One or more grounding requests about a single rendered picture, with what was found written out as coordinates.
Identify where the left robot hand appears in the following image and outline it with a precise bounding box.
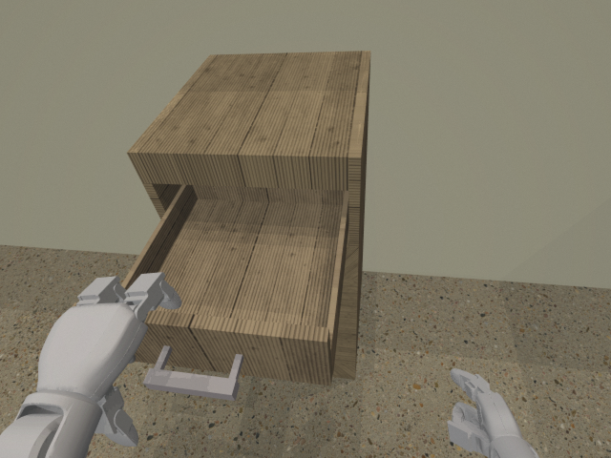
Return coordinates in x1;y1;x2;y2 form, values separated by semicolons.
36;272;182;447

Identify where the robot right forearm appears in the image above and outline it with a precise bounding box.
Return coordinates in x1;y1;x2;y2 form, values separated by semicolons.
489;436;539;458

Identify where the cabinet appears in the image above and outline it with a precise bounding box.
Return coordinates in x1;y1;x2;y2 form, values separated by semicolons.
127;51;370;380

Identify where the handle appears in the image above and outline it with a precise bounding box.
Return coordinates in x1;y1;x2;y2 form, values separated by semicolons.
143;345;243;401

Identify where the right robot hand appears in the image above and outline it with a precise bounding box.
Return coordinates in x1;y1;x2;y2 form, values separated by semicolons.
447;368;523;458

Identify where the drawer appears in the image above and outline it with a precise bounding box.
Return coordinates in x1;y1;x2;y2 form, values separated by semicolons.
72;185;348;386

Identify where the robot left forearm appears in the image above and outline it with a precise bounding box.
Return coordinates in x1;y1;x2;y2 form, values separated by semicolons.
0;389;103;458

